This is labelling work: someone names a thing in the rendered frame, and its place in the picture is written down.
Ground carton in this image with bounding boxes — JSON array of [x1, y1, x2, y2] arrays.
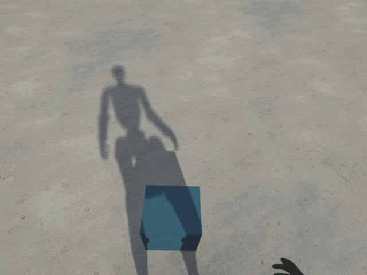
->
[[140, 185, 202, 251]]

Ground robot right hand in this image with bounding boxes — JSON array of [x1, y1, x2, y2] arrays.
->
[[272, 258, 304, 275]]

